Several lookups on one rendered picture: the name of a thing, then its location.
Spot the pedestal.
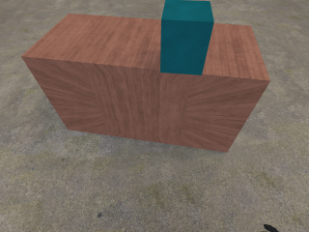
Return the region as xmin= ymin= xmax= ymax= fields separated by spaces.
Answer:
xmin=21 ymin=14 xmax=270 ymax=153

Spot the carton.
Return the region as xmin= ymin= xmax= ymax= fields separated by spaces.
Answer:
xmin=160 ymin=0 xmax=214 ymax=75

